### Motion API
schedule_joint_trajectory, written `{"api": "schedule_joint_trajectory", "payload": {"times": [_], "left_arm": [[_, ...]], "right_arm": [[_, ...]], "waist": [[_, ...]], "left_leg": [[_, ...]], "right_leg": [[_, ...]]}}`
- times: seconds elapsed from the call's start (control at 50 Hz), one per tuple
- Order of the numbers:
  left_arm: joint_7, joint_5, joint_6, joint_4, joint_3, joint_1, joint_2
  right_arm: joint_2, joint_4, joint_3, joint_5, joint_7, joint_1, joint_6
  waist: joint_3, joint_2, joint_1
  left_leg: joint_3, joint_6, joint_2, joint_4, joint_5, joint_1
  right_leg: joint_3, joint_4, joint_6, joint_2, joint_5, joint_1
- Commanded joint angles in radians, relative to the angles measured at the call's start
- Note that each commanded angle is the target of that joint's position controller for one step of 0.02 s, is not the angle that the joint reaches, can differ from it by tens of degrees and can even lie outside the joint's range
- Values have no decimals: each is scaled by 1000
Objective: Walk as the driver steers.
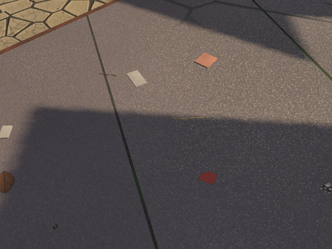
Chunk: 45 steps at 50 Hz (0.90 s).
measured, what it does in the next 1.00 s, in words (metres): walks ahead: right foot, then left foot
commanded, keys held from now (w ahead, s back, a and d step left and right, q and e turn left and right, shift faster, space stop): w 0.62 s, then w+q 0.38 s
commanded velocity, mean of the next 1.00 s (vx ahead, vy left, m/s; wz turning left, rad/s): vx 0.50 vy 0.00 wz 0.12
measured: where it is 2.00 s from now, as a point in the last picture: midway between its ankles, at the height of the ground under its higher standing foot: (145, 142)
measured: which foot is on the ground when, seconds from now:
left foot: down 0.00-0.38, up 0.40-0.90, down 0.92-1.00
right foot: up 0.00-0.34, down 0.36-0.94, up 0.96-1.00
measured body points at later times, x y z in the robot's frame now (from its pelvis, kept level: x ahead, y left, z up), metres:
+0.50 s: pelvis +0.28 -0.07 +0.00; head +0.31 -0.08 +0.45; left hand +0.37 +0.19 -0.13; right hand +0.28 -0.31 -0.16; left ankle +0.19 +0.06 -0.65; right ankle +0.33 -0.13 -0.74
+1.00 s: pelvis +0.55 -0.02 -0.02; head +0.58 -0.01 +0.43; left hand +0.49 +0.21 -0.17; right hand +0.72 -0.24 -0.14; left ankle +0.61 +0.04 -0.74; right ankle +0.39 -0.14 -0.65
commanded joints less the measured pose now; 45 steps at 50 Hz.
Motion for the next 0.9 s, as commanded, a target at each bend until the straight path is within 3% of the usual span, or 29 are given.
{"api": "schedule_joint_trajectory", "payload": {"times": [0.02,0.14,0.22,0.26,0.3,0.32,0.34,0.36,0.38,0.4,0.42,0.44,0.48,0.5,0.54,0.58,0.64,0.72,0.8,0.86,0.9], "left_arm": [[-9,4,14,-34,9,24,46],[-16,-11,11,-99,0,-213,32],[-15,-12,6,-131,-1,-317,36],[-14,-12,0,-145,2,-338,43],[-9,-12,-9,-133,8,-282,53],[-1,-11,-15,-104,17,-192,67],[8,-7,-24,-47,31,-27,88],[21,15,-34,2,52,157,147],[26,38,-33,15,82,277,257],[13,-1,-20,19,76,234,215],[8,-20,-18,11,63,120,171],[3,-22,-25,1,49,46,113],[6,-23,-36,20,27,14,44],[9,-22,-43,35,26,37,46],[10,-27,-58,67,27,96,58],[12,-26,-60,84,29,133,77],[12,-24,-58,103,22,187,75],[22,-19,-63,126,16,252,75],[41,-9,-57,153,14,298,74],[55,-6,-52,155,19,270,102],[58,-5,-38,149,27,249,132]], "right_arm": [[-85,-21,-9,3,-2,43,-24],[-82,16,1,7,-7,160,-21],[-86,43,5,-6,-19,221,-16],[-98,53,2,-13,-26,225,-13],[-112,56,0,-14,-32,192,-11],[-122,58,-3,-14,-33,178,-10],[-127,58,-3,-9,-31,159,-7],[-113,36,4,0,-29,142,-10],[-7,6,27,43,-17,235,-11],[-91,24,0,18,-20,222,-10],[-104,-6,-9,7,-18,128,-9],[-87,-22,-5,2,-13,70,-14],[-52,-20,-5,-20,-3,62,9],[-30,-14,-2,-26,5,84,22],[-24,-24,-4,-29,13,55,36],[-34,-54,-6,-27,17,-33,43],[-35,-97,-2,-17,19,-166,45],[-16,-133,13,-3,22,-297,42],[-25,-166,14,-9,23,-377,37],[-37,-161,3,-14,18,-332,30],[-67,-106,-19,-17,9,-150,23]], "waist": [[41,48,28],[52,67,-43],[61,78,-74],[65,85,-69],[42,96,-28],[-5,104,12],[-88,82,83],[-200,49,153],[-362,-171,138],[-362,-97,123],[-187,-54,70],[-98,-13,47],[-27,-16,-15],[-34,-46,-26],[-17,-31,-37],[11,-26,-30],[32,-31,-4],[51,-39,34],[70,-33,49],[29,-48,11],[-78,-57,-62]], "left_leg": [[-261,118,292,-269,87,-46],[-187,66,265,-256,232,90],[-181,76,295,-201,360,225],[-185,80,322,-162,440,284],[-162,61,328,-76,640,294],[-149,46,321,23,778,284],[-116,27,288,200,811,240],[-94,9,254,439,582,50],[-10,-48,93,855,0,-319],[-134,-31,56,980,-330,-430],[-157,-23,119,979,-234,-483],[-153,-25,155,923,-161,-462],[-142,-38,200,826,-106,-376],[-132,-48,200,807,-101,-342],[-113,-63,205,778,-73,-368],[-94,-78,221,716,1,-440],[-69,-93,221,573,107,-499],[-48,-74,184,383,202,-472],[-25,-31,158,286,149,-486],[32,21,94,238,19,-369],[65,69,22,185,-36,-163]], "right_leg": [[-14,-88,27,-55,104,-79],[-70,-388,53,-30,294,-137],[-89,-498,40,2,259,-149],[-90,-538,19,15,196,-136],[-107,-593,-14,54,114,-18],[-119,-619,-34,89,85,106],[-131,-682,-61,116,120,303],[-1,-681,-107,-8,83,580],[475,-728,-243,-329,-26,899],[667,-844,-264,-357,-16,850],[495,-867,-228,-309,-38,695],[381,-911,-201,-268,38,554],[216,-965,-127,-170,141,392],[187,-975,-133,-167,196,362],[133,-990,-138,-146,294,354],[95,-1015,-133,-128,316,365],[42,-1026,-117,-105,379,405],[-34,-1038,-86,-114,430,467],[-85,-995,-82,-162,527,611],[-140,-840,-66,-177,880,672],[-174,-555,-53,-169,1043,662]]}}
